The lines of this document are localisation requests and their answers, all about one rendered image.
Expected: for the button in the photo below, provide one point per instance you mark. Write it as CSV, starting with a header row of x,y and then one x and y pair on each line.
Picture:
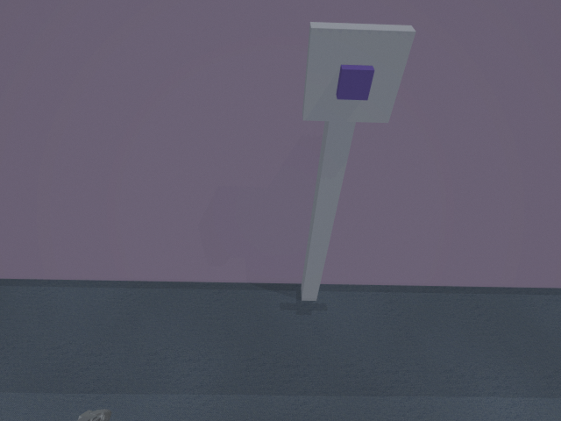
x,y
354,82

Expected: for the panel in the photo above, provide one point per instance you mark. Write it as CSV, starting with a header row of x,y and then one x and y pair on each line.
x,y
386,48

